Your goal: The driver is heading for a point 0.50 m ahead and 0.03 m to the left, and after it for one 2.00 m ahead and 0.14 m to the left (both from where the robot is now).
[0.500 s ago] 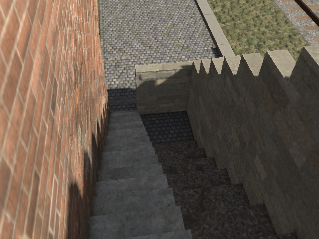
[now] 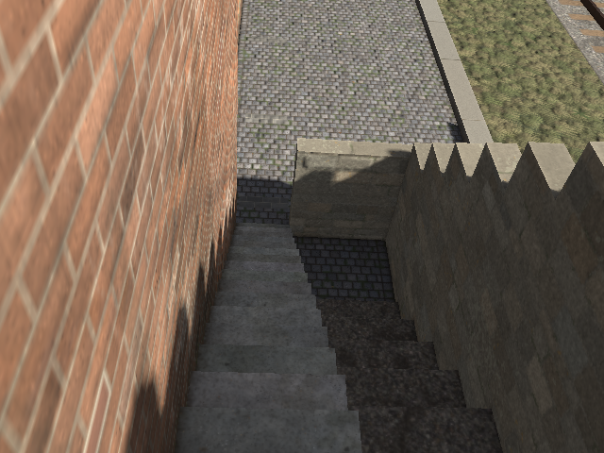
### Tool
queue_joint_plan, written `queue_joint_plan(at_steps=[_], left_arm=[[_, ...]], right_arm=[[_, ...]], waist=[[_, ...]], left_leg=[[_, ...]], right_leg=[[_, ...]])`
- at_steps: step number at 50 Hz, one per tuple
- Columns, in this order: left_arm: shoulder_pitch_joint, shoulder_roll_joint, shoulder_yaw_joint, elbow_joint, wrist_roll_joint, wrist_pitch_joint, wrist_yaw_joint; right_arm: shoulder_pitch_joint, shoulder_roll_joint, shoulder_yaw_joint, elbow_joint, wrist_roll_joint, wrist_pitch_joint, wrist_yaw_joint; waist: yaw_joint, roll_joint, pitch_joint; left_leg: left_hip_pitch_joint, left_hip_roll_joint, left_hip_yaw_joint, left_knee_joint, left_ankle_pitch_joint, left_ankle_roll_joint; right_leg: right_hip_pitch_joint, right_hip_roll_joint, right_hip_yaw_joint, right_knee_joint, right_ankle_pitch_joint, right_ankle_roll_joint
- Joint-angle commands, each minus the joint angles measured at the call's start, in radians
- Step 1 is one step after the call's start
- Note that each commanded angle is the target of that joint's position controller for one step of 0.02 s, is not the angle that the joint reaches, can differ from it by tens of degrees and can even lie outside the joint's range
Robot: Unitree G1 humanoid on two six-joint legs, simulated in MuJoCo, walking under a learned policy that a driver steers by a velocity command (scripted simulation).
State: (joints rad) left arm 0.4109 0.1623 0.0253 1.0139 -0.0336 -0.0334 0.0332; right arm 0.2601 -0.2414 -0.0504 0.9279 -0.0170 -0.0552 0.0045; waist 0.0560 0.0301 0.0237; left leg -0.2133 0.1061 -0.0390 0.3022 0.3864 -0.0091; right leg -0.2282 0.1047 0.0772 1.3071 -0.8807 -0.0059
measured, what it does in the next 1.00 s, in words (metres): goes down: right foot, then left foot 0.20 m lower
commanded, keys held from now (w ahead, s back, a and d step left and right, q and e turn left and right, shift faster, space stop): w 0.68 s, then no key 0.32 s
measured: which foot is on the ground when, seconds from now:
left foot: down 0.00-0.44, up 0.46-0.78, down 0.80-1.00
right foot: down 0.00-0.00, up 0.02-0.36, down 0.38-0.80, up 0.82-0.96, down 0.98-1.00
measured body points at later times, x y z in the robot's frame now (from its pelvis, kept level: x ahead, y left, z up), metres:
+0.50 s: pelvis +0.15 -0.01 -0.10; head +0.14 +0.00 +0.35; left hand +0.22 +0.21 -0.25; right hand +0.20 -0.29 -0.23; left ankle +0.08 +0.11 -0.72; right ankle +0.13 -0.16 -0.80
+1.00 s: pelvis +0.30 +0.03 -0.28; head +0.29 +0.07 +0.17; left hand +0.42 +0.22 -0.43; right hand +0.20 -0.18 -0.41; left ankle +0.29 +0.13 -0.99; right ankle +0.29 -0.17 -0.84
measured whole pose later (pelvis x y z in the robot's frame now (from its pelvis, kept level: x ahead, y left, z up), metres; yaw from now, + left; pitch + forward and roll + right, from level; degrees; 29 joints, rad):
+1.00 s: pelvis +0.30 +0.03 -0.28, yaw +1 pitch -4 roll -2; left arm 0.20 0.14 0.02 0.82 -0.06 0.10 0.04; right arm 0.51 -0.10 0.07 1.06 0.00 0.02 -0.03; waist -0.06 -0.07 0.03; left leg -0.26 0.03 0.00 0.76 -0.43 0.01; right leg -0.63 0.03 0.16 1.55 -0.17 0.11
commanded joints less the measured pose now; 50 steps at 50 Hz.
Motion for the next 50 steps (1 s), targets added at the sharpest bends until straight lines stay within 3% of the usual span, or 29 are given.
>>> queue_joint_plan(at_steps=[1,2,3,4,5,6,7,9,10,11,14,17,20,22,23,24,26,28,31,34,38,40,41,42,44,45,46,48,50], left_arm=[[0.152,-0.003,0.025,-0.006,-0.059,0.027,-0.030],[0.179,0.014,0.026,-0.043,-0.032,0.056,-0.016],[0.146,0.029,0.028,-0.054,-0.032,0.065,-0.015],[-0.001,0.031,0.036,-0.071,-0.054,0.071,-0.021],[0.035,-0.081,0.010,-0.147,-0.072,0.093,-0.015],[0.002,-0.052,0.007,-0.186,-0.064,0.100,-0.009],[-0.019,0.018,0.020,-0.182,-0.064,0.099,-0.003],[-0.078,0.044,0.027,-0.206,-0.047,0.101,0.001],[-0.042,0.016,0.024,-0.201,-0.032,0.117,-0.010],[-0.068,-0.035,0.006,-0.229,-0.021,0.125,-0.018],[-0.118,-0.025,-0.005,-0.238,0.006,0.118,-0.024],[-0.151,0.044,-0.001,-0.232,0.012,0.079,0.000],[0.005,0.054,0.004,-0.171,0.023,0.033,0.000],[0.169,0.181,0.043,-0.126,-0.007,0.025,-0.020],[0.236,0.218,0.053,-0.097,-0.006,0.010,-0.038],[0.271,0.218,0.053,-0.078,0.023,-0.017,-0.049],[0.105,0.122,0.016,-0.098,0.009,-0.021,-0.032],[-0.151,0.097,0.005,-0.171,0.047,0.007,-0.020],[-0.137,0.120,0.035,-0.155,-0.011,-0.010,0.027],[-0.041,0.147,0.049,-0.116,0.000,0.004,0.017],[-0.188,0.075,0.028,-0.127,0.017,0.037,-0.006],[-0.058,0.003,0.012,-0.098,-0.050,0.042,-0.011],[0.101,-0.055,0.010,-0.100,-0.045,0.052,-0.013],[0.157,-0.044,0.006,-0.099,-0.036,0.059,-0.009],[0.081,0.009,0.008,-0.143,-0.050,0.074,0.003],[0.003,0.031,0.022,-0.181,-0.062,0.091,0.010],[-0.066,0.044,0.011,-0.229,-0.049,0.110,0.025],[-0.146,0.029,0.000,-0.280,-0.031,0.127,0.015],[-0.132,-0.001,-0.009,-0.252,-0.013,0.158,-0.002]], right_arm=[[0.555,-0.192,-0.029,0.150,-0.019,0.018,0.018],[0.543,-0.144,0.001,0.154,0.047,0.037,0.020],[0.491,-0.084,0.029,0.132,0.059,0.055,0.030],[0.428,-0.018,0.049,0.133,0.042,0.069,0.043],[0.378,-0.205,0.006,0.189,0.060,0.055,0.019],[0.360,-0.201,0.009,0.195,0.066,0.040,-0.002],[0.335,-0.155,0.026,0.166,0.038,0.027,-0.009],[0.298,-0.119,0.036,0.166,0.052,0.011,-0.022],[0.262,0.021,0.085,0.143,0.053,0.011,-0.046],[0.188,0.044,0.102,0.126,0.053,0.017,-0.059],[0.113,-0.152,0.046,0.043,0.026,0.010,-0.055],[0.190,-0.101,0.026,0.053,0.065,0.008,-0.057],[0.187,-0.119,0.006,0.041,0.055,0.028,-0.071],[0.128,-0.120,0.001,-0.013,0.066,-0.010,-0.078],[0.101,-0.110,-0.009,-0.031,0.080,-0.033,-0.081],[0.015,-0.104,-0.006,-0.063,0.115,-0.038,-0.091],[-0.034,-0.068,0.006,-0.095,0.084,0.008,-0.092],[0.100,-0.039,0.016,-0.057,0.026,0.062,-0.067],[0.125,-0.044,0.009,-0.050,-0.015,0.057,0.001],[-0.032,-0.021,0.022,-0.124,0.014,0.056,0.023],[0.378,-0.132,-0.026,-0.003,0.010,0.090,0.006],[0.487,-0.103,0.007,0.023,-0.024,0.062,-0.009],[0.425,-0.119,0.033,0.047,-0.013,0.047,0.000],[0.415,-0.115,0.046,0.057,0.024,0.047,0.009],[0.308,-0.105,0.058,0.054,0.032,0.045,0.026],[0.294,-0.210,0.032,0.060,0.028,0.044,0.005],[0.207,-0.164,0.048,0.046,0.019,0.033,-0.010],[0.136,-0.067,0.091,0.044,0.006,0.036,-0.047],[0.031,-0.020,0.112,-0.041,0.031,0.052,-0.066]], waist=[[-0.152,0.326,-0.136],[-0.117,0.399,-0.099],[-0.102,0.317,-0.077],[-0.108,-0.001,-0.012],[-0.005,0.208,0.026],[-0.006,0.138,0.076],[-0.030,0.034,0.106],[-0.034,0.002,0.106],[0.012,-0.051,0.091],[0.037,-0.023,0.072],[-0.001,0.147,0.084],[-0.062,0.107,0.219],[0.003,0.097,0.116],[0.058,-0.172,0.065],[0.066,-0.305,0.041],[0.088,-0.293,0.055],[-0.017,-0.149,0.129],[-0.161,-0.114,0.048],[-0.163,-0.084,0.023],[-0.065,-0.121,-0.003],[-0.233,-0.188,-0.053],[-0.220,0.097,-0.056],[-0.100,0.361,-0.019],[-0.053,0.445,-0.027],[-0.027,0.164,-0.030],[-0.034,0.114,0.031],[-0.017,0.141,0.047],[-0.015,0.172,0.050],[0.018,0.055,0.097]], left_leg=[[0.541,0.212,-0.148,0.338,0.406,0.174],[0.507,0.208,-0.212,0.384,0.318,0.125],[0.420,0.205,-0.222,0.366,0.207,0.127],[0.250,0.105,-0.149,0.285,0.026,0.027],[0.123,0.308,-0.496,0.176,-0.100,0.176],[0.080,0.357,-0.597,0.154,-0.195,0.229],[-0.036,0.303,-0.484,0.183,-0.312,0.233],[-0.062,0.271,-0.397,0.251,-0.259,0.208],[-0.174,0.206,-0.286,0.282,-0.275,0.170],[-0.232,0.161,-0.223,0.240,-0.280,0.114],[-0.407,0.122,-0.197,0.100,-0.480,0.138],[-0.350,0.107,-0.182,0.152,-0.580,0.221],[-0.276,-0.006,-0.042,0.499,-0.184,0.185],[-0.585,-0.134,0.012,1.005,-0.433,0.055],[-0.814,-0.200,-0.083,1.204,-0.942,0.016],[-0.904,-0.178,-0.208,1.249,-0.989,0.010],[-0.846,-0.082,-0.200,1.144,-0.924,-0.040],[-0.448,-0.053,-0.080,0.990,-0.592,-0.018],[-0.179,-0.040,-0.055,0.496,0.112,0.048],[-0.029,-0.090,0.019,0.283,0.039,0.023],[0.199,0.018,0.019,0.146,0.143,0.013],[0.368,0.130,-0.031,-0.020,0.346,0.062],[0.398,0.127,-0.030,0.294,0.672,-0.019],[0.343,0.186,-0.117,0.363,0.729,0.039],[0.186,0.274,-0.267,0.260,0.453,0.178],[0.024,0.326,-0.369,0.216,0.199,0.250],[-0.015,0.386,-0.467,0.186,0.152,0.310],[-0.090,0.308,-0.397,0.193,-0.009,0.276],[-0.260,0.119,-0.111,0.122,-0.408,0.117]], right_leg=[[-0.519,0.088,0.015,0.713,-0.117,0.019],[-0.688,0.033,0.048,0.853,-0.087,0.030],[-0.719,0.019,0.062,0.868,-0.040,0.026],[-0.629,-0.003,0.046,0.686,0.118,-0.015],[-0.651,-0.056,0.063,0.669,0.180,0.010],[-0.743,-0.077,0.104,0.683,0.187,0.014],[-0.694,-0.075,0.177,0.526,0.357,-0.012],[-0.726,-0.081,0.165,0.422,0.500,-0.036],[-0.588,-0.103,0.207,0.157,0.746,-0.007],[-0.419,-0.153,0.151,-0.093,0.834,0.019],[-0.111,-0.092,-0.028,-0.044,0.849,0.093],[-0.159,-0.092,-0.068,-0.195,0.687,0.072],[0.084,-0.056,-0.089,-0.551,0.727,-0.020],[0.315,-0.218,0.322,-0.756,0.972,-0.247],[0.400,-0.335,0.594,-0.835,1.068,-0.375],[0.341,-0.404,0.736,-0.882,0.966,-0.424],[0.118,-0.406,0.528,-0.820,0.943,-0.342],[-0.238,-0.295,0.316,-0.793,0.755,-0.244],[-0.405,-0.126,0.060,-0.655,0.345,-0.128],[-0.342,-0.151,0.044,-0.562,0.352,-0.124],[-0.266,-0.131,0.072,-0.090,0.624,-0.051],[-0.387,0.014,0.021,0.424,0.233,0.053],[-0.564,0.031,0.033,0.549,0.012,0.055],[-0.624,-0.004,0.072,0.627,0.024,0.075],[-0.637,-0.047,0.076,0.701,0.123,0.082],[-0.641,-0.046,0.217,0.551,0.378,0.063],[-0.646,-0.122,0.253,0.409,0.460,0.077],[-0.533,-0.162,0.195,0.269,0.406,0.105],[-0.267,-0.142,0.121,-0.307,0.883,0.113]])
